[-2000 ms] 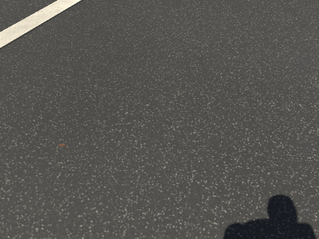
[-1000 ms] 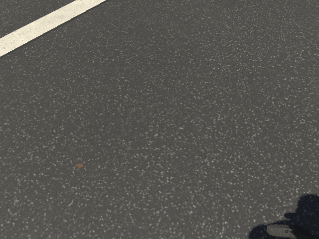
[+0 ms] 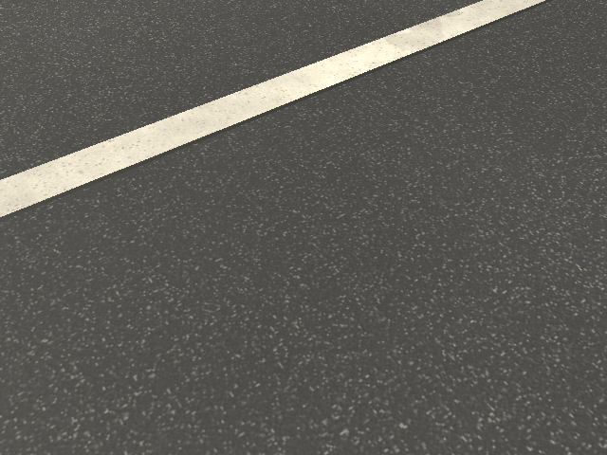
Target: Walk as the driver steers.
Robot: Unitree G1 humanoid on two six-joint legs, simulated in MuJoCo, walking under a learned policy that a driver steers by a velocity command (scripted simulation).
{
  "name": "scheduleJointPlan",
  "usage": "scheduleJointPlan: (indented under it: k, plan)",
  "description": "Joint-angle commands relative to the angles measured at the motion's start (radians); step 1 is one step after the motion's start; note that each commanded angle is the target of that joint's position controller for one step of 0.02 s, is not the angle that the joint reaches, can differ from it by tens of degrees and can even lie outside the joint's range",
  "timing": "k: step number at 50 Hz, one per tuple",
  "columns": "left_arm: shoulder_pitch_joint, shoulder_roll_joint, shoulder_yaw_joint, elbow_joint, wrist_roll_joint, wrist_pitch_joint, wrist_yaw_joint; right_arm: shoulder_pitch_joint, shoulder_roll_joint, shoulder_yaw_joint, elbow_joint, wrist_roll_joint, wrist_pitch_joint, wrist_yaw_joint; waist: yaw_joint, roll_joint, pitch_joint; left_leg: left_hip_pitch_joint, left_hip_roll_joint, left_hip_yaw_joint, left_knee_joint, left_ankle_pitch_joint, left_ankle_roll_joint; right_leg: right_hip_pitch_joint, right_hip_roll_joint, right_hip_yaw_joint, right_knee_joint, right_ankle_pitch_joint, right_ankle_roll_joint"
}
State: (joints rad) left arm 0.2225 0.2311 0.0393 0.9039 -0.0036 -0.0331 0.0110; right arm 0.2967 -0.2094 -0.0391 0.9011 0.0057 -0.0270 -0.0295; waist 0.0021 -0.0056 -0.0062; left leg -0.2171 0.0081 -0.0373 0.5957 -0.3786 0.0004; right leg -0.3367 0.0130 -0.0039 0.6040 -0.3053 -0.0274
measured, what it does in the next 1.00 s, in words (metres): walks ahead: left foot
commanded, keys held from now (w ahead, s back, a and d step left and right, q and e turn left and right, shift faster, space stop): w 0.42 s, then no key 0.04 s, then e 0.08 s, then s+e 0.40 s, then e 0.06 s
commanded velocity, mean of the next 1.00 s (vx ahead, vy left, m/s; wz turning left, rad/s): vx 0.18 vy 0.00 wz -0.19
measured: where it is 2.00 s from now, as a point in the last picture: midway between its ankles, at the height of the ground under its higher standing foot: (348, 448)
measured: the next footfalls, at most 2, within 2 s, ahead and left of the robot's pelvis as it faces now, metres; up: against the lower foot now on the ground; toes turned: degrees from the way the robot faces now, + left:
left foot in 0.56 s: +0.42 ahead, +0.13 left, +0.00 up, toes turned -1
right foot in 1.04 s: +0.25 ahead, -0.09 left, +0.00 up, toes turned -20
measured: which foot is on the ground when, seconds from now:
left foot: down 0.00-0.12, up 0.14-0.54, down 0.56-1.00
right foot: down 0.00-0.58, up 0.60-1.00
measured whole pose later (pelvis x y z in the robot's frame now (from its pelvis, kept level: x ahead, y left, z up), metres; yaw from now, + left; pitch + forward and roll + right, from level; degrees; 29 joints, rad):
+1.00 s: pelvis +0.25 +0.03 +0.00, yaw -15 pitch +0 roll +2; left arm 0.20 0.28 0.07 0.74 -0.01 0.08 0.02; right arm 0.02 -0.27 -0.04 0.86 -0.01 0.03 -0.07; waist 0.02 0.01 0.08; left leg -0.35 0.08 0.25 0.45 -0.09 0.04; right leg -0.43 -0.07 -0.03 0.87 -0.37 0.04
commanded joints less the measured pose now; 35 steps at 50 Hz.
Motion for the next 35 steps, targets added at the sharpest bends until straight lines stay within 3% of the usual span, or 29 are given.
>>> scheduleJointPlan:
  k: [1, 3, 5, 6, 7, 8, 9, 10, 12, 14, 17, 19, 21, 23, 25, 27, 28, 29, 30, 31, 32, 33, 34, 35]
  plan:
    - [-0.095, 0.069, 0.019, -0.081, -0.022, -0.045, -0.007, 0.080, -0.212, -0.053, -0.025, 0.017, -0.027, -0.004, -0.042, 0.178, 0.145, -0.016, 0.262, -0.382, -0.342, -0.290, 0.215, -0.183, 0.015, -0.043, 0.101, -0.100, -0.042]
    - [-0.084, 0.070, 0.021, -0.079, -0.022, -0.074, -0.021, 0.057, -0.201, -0.053, -0.025, 0.022, -0.045, -0.003, -0.018, 0.177, 0.143, 0.028, 0.293, -0.392, -0.315, -0.096, 0.228, -0.184, -0.019, -0.018, 0.068, -0.080, -0.072]
    - [0.042, 0.083, 0.033, -0.023, -0.025, -0.083, -0.029, -0.020, -0.184, -0.050, -0.043, 0.027, -0.043, 0.005, 0.053, 0.146, 0.086, -0.059, 0.216, -0.262, -0.250, 0.025, 0.166, 0.075, -0.007, -0.027, -0.081, 0.010, -0.088]
    - [0.132, 0.126, 0.051, 0.011, -0.021, -0.082, -0.027, -0.069, -0.160, -0.043, -0.063, 0.025, -0.044, 0.006, 0.092, 0.083, 0.061, -0.147, 0.137, -0.158, -0.129, 0.129, 0.115, 0.215, -0.043, 0.056, -0.139, 0.024, -0.102]
    - [0.240, 0.226, 0.081, 0.041, -0.022, -0.081, -0.025, -0.086, -0.101, -0.030, -0.095, 0.022, -0.058, 0.004, 0.107, -0.167, 0.029, -0.323, -0.019, 0.032, 0.184, 0.159, 0.032, 0.389, -0.190, 0.345, -0.264, -0.021, -0.185]
    - [0.332, 0.238, 0.080, 0.051, -0.012, -0.081, -0.032, -0.088, -0.107, -0.031, -0.110, 0.017, -0.075, 0.002, 0.143, -0.291, -0.014, -0.511, -0.065, 0.001, 0.452, -0.133, 0.006, 0.528, -0.364, 0.678, -0.394, 0.023, -0.290]
    - [0.270, 0.170, 0.054, 0.039, -0.001, -0.083, -0.031, -0.077, -0.142, -0.042, -0.104, 0.032, -0.084, 0.009, 0.091, -0.178, 0.020, -0.597, -0.005, -0.065, 0.588, -0.153, 0.032, 0.518, -0.384, 0.647, -0.370, 0.048, -0.278]
    - [0.206, 0.140, 0.044, 0.015, 0.000, -0.084, -0.031, -0.066, -0.135, -0.040, -0.091, 0.039, -0.087, 0.018, 0.062, -0.113, 0.036, -0.613, 0.037, -0.065, 0.617, -0.069, 0.059, 0.486, -0.349, 0.541, -0.363, 0.071, -0.243]
    - [0.150, 0.115, 0.030, -0.004, -0.002, -0.078, -0.032, -0.095, -0.126, -0.046, -0.086, 0.025, -0.085, 0.024, 0.041, -0.044, 0.060, -0.604, 0.100, -0.037, 0.542, 0.078, 0.075, 0.422, -0.290, 0.374, -0.403, 0.169, -0.193]
    - [0.174, 0.103, 0.022, 0.009, 0.001, -0.066, -0.028, -0.105, -0.101, -0.044, -0.087, 0.016, -0.076, 0.035, 0.036, -0.077, 0.053, -0.546, 0.109, 0.001, 0.460, 0.148, 0.056, 0.382, -0.240, 0.260, -0.432, 0.287, -0.174]
    - [0.194, 0.142, 0.028, 0.018, 0.000, -0.055, -0.010, -0.204, -0.070, -0.032, -0.123, 0.008, -0.068, 0.039, 0.048, -0.056, 0.074, -0.531, 0.095, 0.037, 0.269, 0.243, 0.013, 0.338, -0.217, 0.171, -0.464, 0.355, -0.177]
    - [0.194, 0.164, 0.032, 0.019, 0.000, -0.052, -0.001, -0.277, -0.055, -0.020, -0.147, 0.011, -0.071, 0.044, 0.063, -0.067, 0.087, -0.467, 0.075, 0.054, 0.118, 0.335, -0.001, 0.285, -0.203, 0.126, -0.483, 0.326, -0.169]
    - [0.215, 0.176, 0.036, 0.028, -0.006, -0.052, 0.001, -0.328, -0.069, -0.017, -0.162, 0.017, -0.071, 0.050, 0.076, -0.081, 0.100, -0.405, 0.053, 0.070, 0.032, 0.394, -0.004, 0.253, -0.206, 0.106, -0.496, 0.285, -0.167]
    - [0.224, 0.167, 0.036, 0.043, -0.011, -0.048, 0.002, -0.362, -0.081, -0.017, -0.179, 0.015, -0.073, 0.056, 0.071, -0.085, 0.124, -0.366, 0.037, 0.062, -0.026, 0.426, 0.011, 0.259, -0.220, 0.094, -0.467, 0.396, -0.154]
    - [0.222, 0.163, 0.037, 0.055, -0.014, -0.038, 0.005, -0.349, -0.110, -0.027, -0.187, 0.010, -0.081, 0.061, 0.038, -0.094, 0.101, -0.304, 0.022, 0.036, -0.071, 0.424, 0.037, 0.300, -0.231, 0.103, -0.387, 0.545, -0.123]
    - [0.172, 0.178, 0.043, 0.040, -0.016, -0.031, 0.008, -0.212, -0.162, -0.051, -0.149, -0.005, -0.088, 0.055, -0.047, -0.108, 0.007, -0.112, -0.020, 0.046, -0.107, 0.446, 0.070, 0.314, -0.203, 0.103, -0.231, 0.744, -0.081]
    - [0.155, 0.166, 0.038, 0.025, -0.012, -0.029, 0.008, -0.091, -0.205, -0.067, -0.113, -0.016, -0.092, 0.047, -0.103, -0.089, -0.071, 0.069, -0.001, 0.041, -0.140, 0.592, 0.092, 0.264, -0.143, 0.083, -0.074, 0.732, -0.038]
    - [0.145, 0.132, 0.025, -0.023, 0.011, -0.030, 0.009, 0.036, -0.284, -0.081, -0.097, -0.044, -0.091, 0.032, -0.129, 0.041, -0.226, 0.370, 0.196, -0.128, -0.055, 1.000, 0.143, 0.063, -0.055, 0.049, 0.214, 0.384, 0.014]
    - [0.332, 0.002, -0.009, -0.005, 0.003, -0.030, 0.008, 0.028, -0.315, -0.073, -0.112, -0.055, -0.075, 0.033, -0.042, 0.304, -0.432, 0.631, 0.493, -0.427, -0.042, 1.320, 0.326, -0.187, 0.080, 0.059, 0.598, -0.433, 0.071]
    - [0.336, 0.123, 0.021, 0.014, -0.016, -0.024, 0.011, -0.006, -0.248, -0.060, -0.145, -0.035, -0.057, 0.035, -0.066, 0.206, -0.486, 0.519, 0.453, -0.436, -0.110, 1.188, 0.318, -0.167, 0.044, 0.173, 0.704, -0.427, 0.079]
    - [0.242, 0.161, 0.037, -0.015, -0.035, -0.010, 0.018, -0.102, -0.203, -0.045, -0.161, -0.021, -0.048, 0.031, -0.043, 0.156, -0.335, 0.390, 0.404, -0.287, -0.132, 1.075, 0.281, -0.239, -0.001, 0.125, 0.724, -0.382, 0.084]
    - [0.200, 0.149, 0.039, -0.023, -0.030, 0.010, 0.029, -0.168, -0.165, -0.033, -0.161, -0.012, -0.041, 0.026, -0.015, 0.096, -0.237, 0.257, 0.349, -0.206, -0.169, 0.952, 0.249, -0.249, -0.041, 0.092, 0.690, -0.325, 0.096]
    - [0.192, 0.146, 0.048, -0.022, -0.019, 0.038, 0.040, -0.216, -0.137, -0.024, -0.161, -0.012, -0.034, 0.024, 0.010, 0.092, -0.165, 0.119, 0.317, -0.137, -0.209, 0.840, 0.238, -0.213, -0.064, 0.083, 0.676, -0.286, 0.110]
    - [0.207, 0.132, 0.052, -0.032, -0.016, 0.066, 0.044, -0.249, -0.147, -0.025, -0.159, -0.030, -0.028, 0.023, 0.037, 0.128, -0.127, -0.013, 0.293, -0.083, -0.253, 0.743, 0.235, -0.136, -0.069, 0.068, 0.681, -0.241, 0.115]
Over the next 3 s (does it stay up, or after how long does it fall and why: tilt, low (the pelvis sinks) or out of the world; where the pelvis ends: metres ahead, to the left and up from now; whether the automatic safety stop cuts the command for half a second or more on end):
stays up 0.74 -0.12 0.00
